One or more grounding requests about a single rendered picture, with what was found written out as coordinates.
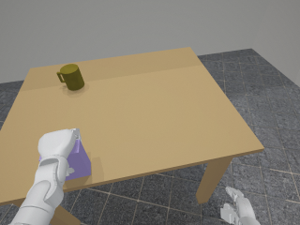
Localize left robot hand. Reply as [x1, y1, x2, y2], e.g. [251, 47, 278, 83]
[37, 128, 83, 176]

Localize sponge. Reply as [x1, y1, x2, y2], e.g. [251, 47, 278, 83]
[38, 139, 91, 181]

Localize table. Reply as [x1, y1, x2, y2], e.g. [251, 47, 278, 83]
[0, 47, 264, 225]

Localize right robot hand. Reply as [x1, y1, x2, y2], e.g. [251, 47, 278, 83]
[220, 187, 256, 225]

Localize robot left forearm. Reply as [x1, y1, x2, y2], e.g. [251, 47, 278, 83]
[8, 155, 68, 225]

